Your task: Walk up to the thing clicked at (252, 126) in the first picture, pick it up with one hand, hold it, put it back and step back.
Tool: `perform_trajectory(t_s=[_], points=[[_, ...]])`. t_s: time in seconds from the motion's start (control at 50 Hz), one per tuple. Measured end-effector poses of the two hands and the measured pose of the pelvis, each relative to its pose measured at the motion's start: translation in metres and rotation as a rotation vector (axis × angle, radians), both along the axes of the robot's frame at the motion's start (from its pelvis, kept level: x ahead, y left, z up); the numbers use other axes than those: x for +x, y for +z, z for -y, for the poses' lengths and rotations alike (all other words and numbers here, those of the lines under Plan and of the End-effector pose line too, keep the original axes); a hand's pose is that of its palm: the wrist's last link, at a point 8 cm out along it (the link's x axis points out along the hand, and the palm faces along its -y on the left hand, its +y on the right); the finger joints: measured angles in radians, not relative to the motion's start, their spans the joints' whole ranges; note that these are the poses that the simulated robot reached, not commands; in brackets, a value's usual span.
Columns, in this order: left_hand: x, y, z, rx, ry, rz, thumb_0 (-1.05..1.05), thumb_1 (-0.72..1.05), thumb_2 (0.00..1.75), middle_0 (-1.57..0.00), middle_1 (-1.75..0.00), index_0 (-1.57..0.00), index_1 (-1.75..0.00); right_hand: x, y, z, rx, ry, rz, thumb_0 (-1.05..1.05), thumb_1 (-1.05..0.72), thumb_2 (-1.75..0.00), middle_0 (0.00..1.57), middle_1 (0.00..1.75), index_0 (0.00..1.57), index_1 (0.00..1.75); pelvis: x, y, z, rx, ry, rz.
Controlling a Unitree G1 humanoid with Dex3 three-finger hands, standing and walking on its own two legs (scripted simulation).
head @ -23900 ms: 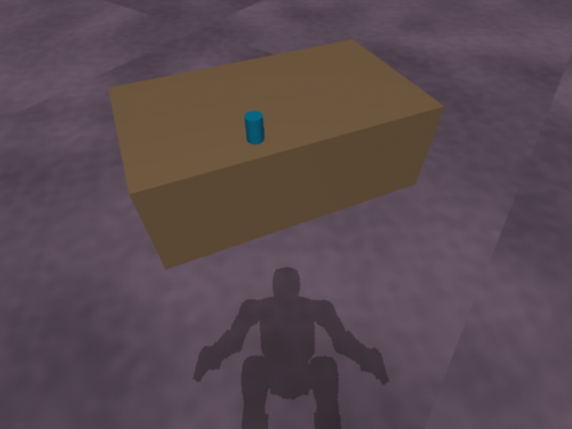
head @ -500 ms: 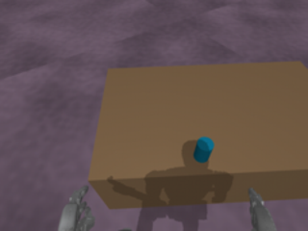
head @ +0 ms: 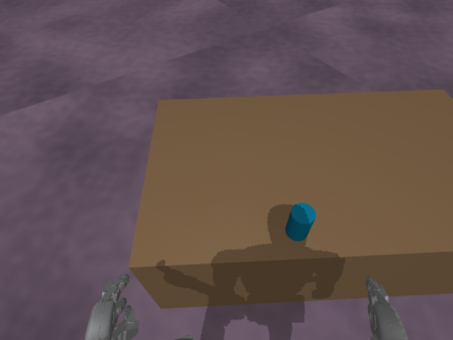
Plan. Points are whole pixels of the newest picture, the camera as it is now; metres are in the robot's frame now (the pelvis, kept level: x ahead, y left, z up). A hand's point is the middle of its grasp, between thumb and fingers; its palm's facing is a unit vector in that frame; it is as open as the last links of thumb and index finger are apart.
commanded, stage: home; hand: right
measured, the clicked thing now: (299, 222) +0.46 -0.18 -0.23
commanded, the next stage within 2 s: stand in 0.44 s
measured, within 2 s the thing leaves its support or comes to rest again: neither
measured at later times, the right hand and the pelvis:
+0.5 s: hand (347, 331) +0.17 -0.18 -0.06, palm faces +0.10 +0.95 -0.29, open 17.5 cm; pelvis +0.00 +0.00 +0.00, yaw +0 degrees
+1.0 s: hand out of the picture +0.06 -0.24 -0.11, palm faces +0.00 +0.93 -0.36, open 9.0 cm; pelvis +0.01 +0.01 +0.04, yaw -1 degrees
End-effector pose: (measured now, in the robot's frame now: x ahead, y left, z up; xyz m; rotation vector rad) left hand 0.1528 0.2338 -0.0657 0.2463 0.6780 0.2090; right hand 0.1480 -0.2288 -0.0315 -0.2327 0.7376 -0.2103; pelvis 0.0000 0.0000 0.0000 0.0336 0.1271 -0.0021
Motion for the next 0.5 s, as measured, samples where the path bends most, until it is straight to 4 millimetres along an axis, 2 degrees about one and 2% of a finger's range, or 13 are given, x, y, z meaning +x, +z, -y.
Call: perform_trajectory(t_s=[0.5], points=[[-0.0043,-0.0012,-0.0049,0.004,0.011,0.0,0.02,0.9,0.9,-0.2,-0.3,-0.21,-0.3,-0.0021,0.0001,-0.003,-0.005,0.001,-0.007,-0.01,0.55,-0.05,0.06,0.05,0.06,0.05,-0.0012,-0.0009,-0.0028,-0.003,0.001,-0.002]])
